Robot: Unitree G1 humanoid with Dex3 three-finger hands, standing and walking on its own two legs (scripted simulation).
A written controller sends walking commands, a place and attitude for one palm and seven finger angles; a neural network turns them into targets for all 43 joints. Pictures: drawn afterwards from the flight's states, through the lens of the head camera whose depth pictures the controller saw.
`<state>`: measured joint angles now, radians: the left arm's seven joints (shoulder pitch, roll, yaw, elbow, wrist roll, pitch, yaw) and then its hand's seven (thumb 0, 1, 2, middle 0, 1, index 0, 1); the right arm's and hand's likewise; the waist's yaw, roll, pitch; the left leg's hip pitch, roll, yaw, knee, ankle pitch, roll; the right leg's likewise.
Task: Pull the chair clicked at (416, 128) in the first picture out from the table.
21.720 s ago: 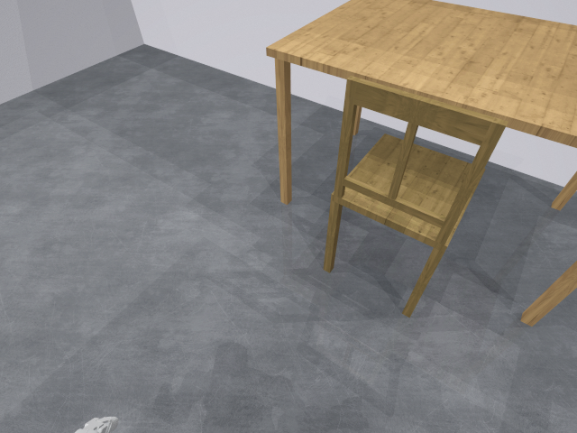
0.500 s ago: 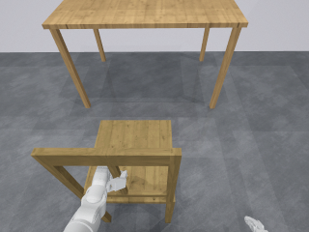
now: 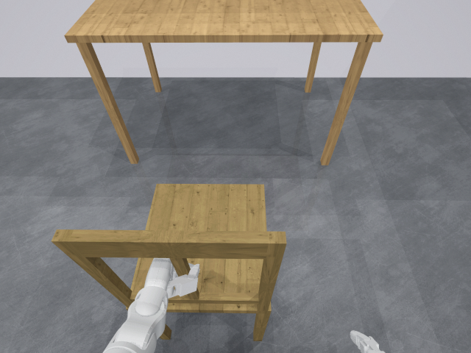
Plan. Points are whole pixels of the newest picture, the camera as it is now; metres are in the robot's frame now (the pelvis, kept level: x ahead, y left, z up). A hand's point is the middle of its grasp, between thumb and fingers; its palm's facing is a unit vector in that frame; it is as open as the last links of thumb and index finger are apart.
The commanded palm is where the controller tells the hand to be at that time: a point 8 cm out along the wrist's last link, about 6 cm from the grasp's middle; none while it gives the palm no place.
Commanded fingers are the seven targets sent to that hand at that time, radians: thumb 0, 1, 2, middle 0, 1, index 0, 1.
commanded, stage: open the thumb and straighten the fingers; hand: left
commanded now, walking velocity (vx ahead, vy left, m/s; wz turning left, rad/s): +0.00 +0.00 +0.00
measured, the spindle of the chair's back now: (186, 277) +0.28 +0.12 -0.12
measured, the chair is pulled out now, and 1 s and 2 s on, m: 0.68 0.68 0.68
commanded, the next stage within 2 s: draw the fingers out of the gap in 0.72 s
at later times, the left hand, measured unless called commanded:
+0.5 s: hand (190, 274) +0.27 +0.11 -0.07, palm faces -0.05 -0.99 -0.10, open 14.5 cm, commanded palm +0.25 +0.17 -0.04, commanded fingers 0.00 -0.55 0.20 -0.08 -0.22 -0.08 -0.22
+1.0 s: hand (180, 295) +0.23 +0.12 -0.07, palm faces -0.03 -0.99 -0.11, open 17.4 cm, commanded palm +0.20 +0.17 -0.04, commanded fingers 0.00 -0.55 0.20 0.00 0.00 0.00 0.00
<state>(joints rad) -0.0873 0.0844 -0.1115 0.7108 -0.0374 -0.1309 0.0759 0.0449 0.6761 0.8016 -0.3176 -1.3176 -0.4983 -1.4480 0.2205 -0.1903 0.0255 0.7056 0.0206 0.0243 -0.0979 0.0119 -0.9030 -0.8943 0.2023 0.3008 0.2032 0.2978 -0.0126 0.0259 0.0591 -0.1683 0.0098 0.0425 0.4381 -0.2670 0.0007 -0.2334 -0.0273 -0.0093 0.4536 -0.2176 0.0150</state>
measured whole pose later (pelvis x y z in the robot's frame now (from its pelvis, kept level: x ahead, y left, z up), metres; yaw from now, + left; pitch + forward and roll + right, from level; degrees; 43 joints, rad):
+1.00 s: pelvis +0.02 -0.01 -0.04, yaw +3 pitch +11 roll +0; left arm 0.36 0.17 -0.11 -0.05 -0.07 0.19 0.02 -0.01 -0.53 0.20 -0.01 -0.01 -0.01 -0.01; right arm 0.26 -0.26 0.00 0.50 0.04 -0.08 -0.08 0.01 -0.90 -0.89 0.20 0.30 0.20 0.30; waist -0.05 0.05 -0.13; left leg -0.57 0.01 -0.03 0.86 -0.49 -0.01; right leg -0.60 -0.04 -0.07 0.85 -0.45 0.00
